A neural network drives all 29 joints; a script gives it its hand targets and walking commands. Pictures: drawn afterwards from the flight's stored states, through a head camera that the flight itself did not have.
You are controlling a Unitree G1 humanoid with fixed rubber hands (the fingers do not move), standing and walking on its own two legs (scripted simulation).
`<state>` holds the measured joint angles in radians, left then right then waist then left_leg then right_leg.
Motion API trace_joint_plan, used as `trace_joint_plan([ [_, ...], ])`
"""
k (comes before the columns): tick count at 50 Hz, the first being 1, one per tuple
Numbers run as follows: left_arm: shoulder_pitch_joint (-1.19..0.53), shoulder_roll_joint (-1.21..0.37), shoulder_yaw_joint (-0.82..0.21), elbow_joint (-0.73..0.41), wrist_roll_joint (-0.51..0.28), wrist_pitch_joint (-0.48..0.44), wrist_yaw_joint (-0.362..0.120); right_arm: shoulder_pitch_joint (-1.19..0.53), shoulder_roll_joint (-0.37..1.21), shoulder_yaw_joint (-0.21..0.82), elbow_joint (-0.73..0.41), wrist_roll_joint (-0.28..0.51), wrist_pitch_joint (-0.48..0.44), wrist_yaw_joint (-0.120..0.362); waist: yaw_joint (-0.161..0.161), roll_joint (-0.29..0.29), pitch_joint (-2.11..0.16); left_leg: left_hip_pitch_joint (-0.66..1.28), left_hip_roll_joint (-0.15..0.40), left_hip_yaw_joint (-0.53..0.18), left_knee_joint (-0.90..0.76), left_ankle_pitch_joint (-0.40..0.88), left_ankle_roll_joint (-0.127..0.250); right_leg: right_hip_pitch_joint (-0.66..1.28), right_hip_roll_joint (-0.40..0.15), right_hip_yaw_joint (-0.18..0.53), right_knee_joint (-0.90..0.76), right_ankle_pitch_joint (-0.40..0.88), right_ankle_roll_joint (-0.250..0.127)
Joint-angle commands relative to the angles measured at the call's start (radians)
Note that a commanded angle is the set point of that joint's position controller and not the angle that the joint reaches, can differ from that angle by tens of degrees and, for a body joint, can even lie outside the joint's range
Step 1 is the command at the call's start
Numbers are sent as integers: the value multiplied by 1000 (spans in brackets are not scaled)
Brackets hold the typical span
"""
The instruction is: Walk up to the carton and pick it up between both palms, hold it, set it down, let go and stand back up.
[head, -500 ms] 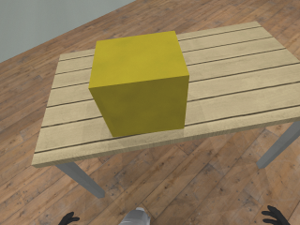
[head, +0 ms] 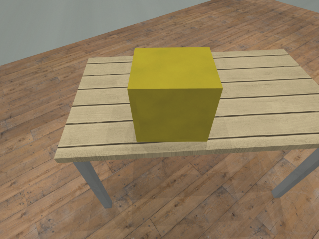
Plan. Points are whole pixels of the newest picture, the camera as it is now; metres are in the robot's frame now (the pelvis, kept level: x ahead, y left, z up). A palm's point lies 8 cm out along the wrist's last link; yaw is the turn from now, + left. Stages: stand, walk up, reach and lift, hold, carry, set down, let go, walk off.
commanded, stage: walk up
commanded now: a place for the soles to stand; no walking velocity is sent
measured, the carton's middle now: (171, 95) +0.58 +0.00 +0.00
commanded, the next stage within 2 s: none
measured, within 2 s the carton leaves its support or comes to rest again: neither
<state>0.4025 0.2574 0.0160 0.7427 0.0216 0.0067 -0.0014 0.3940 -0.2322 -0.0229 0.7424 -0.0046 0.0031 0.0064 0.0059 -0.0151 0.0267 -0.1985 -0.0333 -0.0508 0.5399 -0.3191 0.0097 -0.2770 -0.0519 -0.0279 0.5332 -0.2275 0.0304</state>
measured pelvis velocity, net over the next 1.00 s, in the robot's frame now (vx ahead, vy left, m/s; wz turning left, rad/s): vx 0.08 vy -0.09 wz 0.10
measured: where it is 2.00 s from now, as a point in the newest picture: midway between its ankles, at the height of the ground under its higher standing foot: outside the picture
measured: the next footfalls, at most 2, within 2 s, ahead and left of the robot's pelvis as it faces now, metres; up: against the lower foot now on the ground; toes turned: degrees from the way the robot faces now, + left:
right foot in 0.66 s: +0.17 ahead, -0.18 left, +0.00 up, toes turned +10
left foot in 1.06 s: +0.14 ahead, +0.05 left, +0.00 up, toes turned +8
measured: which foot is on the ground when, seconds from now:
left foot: down 0.00-0.66, up 0.68-1.00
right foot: down 0.00-0.42, up 0.44-0.64, down 0.66-1.00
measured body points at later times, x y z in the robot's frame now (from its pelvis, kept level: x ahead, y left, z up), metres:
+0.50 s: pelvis +0.02 -0.02 +0.00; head +0.02 -0.01 +0.45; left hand +0.09 +0.25 -0.12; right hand +0.09 -0.28 -0.12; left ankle -0.02 +0.12 -0.73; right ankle +0.03 -0.13 -0.72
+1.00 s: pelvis +0.08 -0.09 +0.00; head +0.10 -0.10 +0.45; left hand +0.10 +0.17 -0.12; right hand +0.21 -0.34 -0.13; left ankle +0.09 +0.05 -0.71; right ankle +0.14 -0.19 -0.73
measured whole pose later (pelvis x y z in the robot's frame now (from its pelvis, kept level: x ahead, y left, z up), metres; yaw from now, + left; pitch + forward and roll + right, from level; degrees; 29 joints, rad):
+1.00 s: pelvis +0.08 -0.09 +0.00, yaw +6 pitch -2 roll +1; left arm 0.41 0.24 0.00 0.68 0.03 0.01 0.02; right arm 0.30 -0.27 -0.03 0.70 -0.03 0.04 0.00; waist 0.04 0.03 0.08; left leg -0.33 0.03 0.00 0.74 -0.41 -0.02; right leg -0.28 -0.04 -0.11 0.57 -0.24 -0.03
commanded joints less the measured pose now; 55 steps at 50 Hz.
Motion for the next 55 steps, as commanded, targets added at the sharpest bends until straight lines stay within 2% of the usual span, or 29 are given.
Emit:
trace_joint_plan([
  [1,-14,123,30,-93,-4,-35,10,-15,-144,-31,-93,1,-24,-9,-3,66,21,-113,107,-120,-159,40,30,69,-37,63,-69,10,-37],
  [5,0,126,24,-86,-6,-33,15,-10,-150,-27,-96,0,-23,-11,-3,57,24,-95,101,-107,-136,113,29,69,-50,59,-68,65,-42],
  [11,4,133,20,-85,-13,-26,18,-13,-150,-22,-87,2,-19,-12,-6,-6,42,-83,99,-97,-116,167,28,55,-47,59,-64,87,-52],
  [20,-19,144,20,-97,-10,-31,17,-54,-154,-15,-85,0,-19,-11,-2,16,-15,-60,92,-79,-92,202,22,102,-57,63,-53,148,-63],
  [21,-7,172,46,-104,25,-22,-1,81,-177,-51,-82,-43,-33,-12,-34,-22,-63,26,123,-185,-119,-176,84,48,9,-8,89,-229,-72],
  [22,-58,135,41,-134,30,-15,-12,92,-241,-71,-75,-50,-34,-17,-54,65,50,62,210,-349,-213,-354,154,-175,45,-36,185,-297,-52],
  [23,-85,106,34,-168,34,-9,-22,91,-292,-91,-76,-56,-30,-25,-71,153,150,82,315,-503,-290,-453,233,-355,30,-31,257,-308,-46],
  [24,-111,110,36,-189,36,-6,-27,96,-287,-95,-75,-62,-31,-34,-87,171,209,91,376,-580,-313,-409,284,-466,-22,32,353,-309,-43],
  [25,-114,128,44,-200,32,-9,-26,95,-265,-88,-70,-66,-36,-41,-79,137,217,113,396,-579,-301,-283,297,-512,-54,68,380,-267,-37],
  [27,-83,131,51,-200,30,-20,-26,36,-236,-78,-73,-65,-47,-45,-47,119,133,152,350,-437,-240,-60,245,-433,-86,87,293,-209,-26],
  [29,-58,104,54,-187,32,-31,-33,-8,-228,-75,-83,-53,-49,-34,-37,177,50,55,245,-251,-162,186,180,-197,-31,1,213,-125,-22],
  [30,-28,93,56,-178,28,-36,-34,-33,-227,-72,-89,-44,-45,-26,-17,189,25,-40,198,-175,-113,240,150,-49,3,-39,163,-64,-28],
  [31,27,89,61,-157,25,-40,-30,-59,-220,-65,-91,-34,-39,-19,15,158,5,-140,148,-114,-39,214,113,113,45,-88,78,60,-32],
  [32,83,113,72,-132,28,-41,-19,-36,-190,-53,-93,-27,-33,-14,37,84,-16,-218,101,-87,51,142,75,246,86,-118,34,116,-35],
  [33,137,163,86,-127,33,-43,-6,13,-145,-31,-98,-23,-31,-12,66,-42,-53,-290,50,-41,211,61,28,344,8,-17,-12,113,-65],
  [34,188,234,90,-149,46,-49,5,51,-71,1,-131,-35,-29,-14,93,-254,-109,-352,-25,0,485,-270,-33,340,-280,336,-144,50,-149],
  [35,148,283,98,-159,20,-32,17,107,-124,-24,-133,-33,1,-37,61,-170,-93,-280,-9,-67,612,-376,-41,150,-402,547,-255,-91,-264],
  [36,84,263,92,-162,10,-22,23,100,-149,-29,-125,-44,22,-42,27,-107,18,-298,32,-78,681,-322,-41,46,-400,563,-290,-158,-298],
  [37,43,226,75,-152,10,-21,25,79,-154,-31,-115,-44,28,-39,17,-49,87,-322,59,-83,684,-254,-37,8,-357,462,-263,-127,-290],
  [38,15,206,65,-150,18,-18,26,94,-141,-31,-104,-35,26,-34,7,-45,89,-297,74,-72,627,-219,-33,-11,-303,348,-244,-69,-264],
  [40,-4,185,53,-141,19,-23,27,124,-137,-34,-80,-28,17,-19,-6,-66,54,-218,82,-26,506,-156,-35,-12,-238,211,-226,52,-217],
  [43,22,174,46,-126,13,-33,30,69,-119,-29,-87,-31,22,-6,6,-92,25,-189,76,17,357,-147,-47,32,-214,169,-187,131,-209],
  [47,21,194,55,-131,4,-20,34,-1,-120,-31,-92,-32,34,-7,13,-123,36,-136,72,47,232,-109,-38,-14,-215,183,-189,27,-206],
  [49,-2,201,55,-140,-1,-13,30,-21,-124,-36,-89,-28,28,-7,2,-116,38,-70,62,64,152,-49,-26,-63,-210,176,-176,2,-197],
  [51,-36,200,45,-148,-14,-10,21,-21,-131,-41,-84,-27,13,-6,-28,-96,35,50,60,64,-12,76,1,-138,-193,152,-144,-35,-159],
  [52,-17,188,37,-149,-21,-11,14,-25,-146,-41,-86,-27,5,-7,-35,-73,19,97,80,21,-74,123,21,-165,-179,142,-136,-61,-127],
  [53,9,156,23,-156,-31,-17,6,-17,-170,-42,-82,-30,-4,-9,-35,-22,-20,164,163,-79,-89,172,52,-202,-151,111,-96,-81,-90],
  [54,63,102,8,-157,-45,-19,1,-88,-224,-48,-82,-7,-8,-10,19,74,-15,36,238,-174,-127,109,90,-121,-45,13,-70,-133,-50],
  [55,53,95,8,-138,-30,-15,4,-119,-207,-41,-67,23,-9,-7,15,76,-11,-108,234,-152,-171,18,103,34,-19,-4,-30,-106,-40],
])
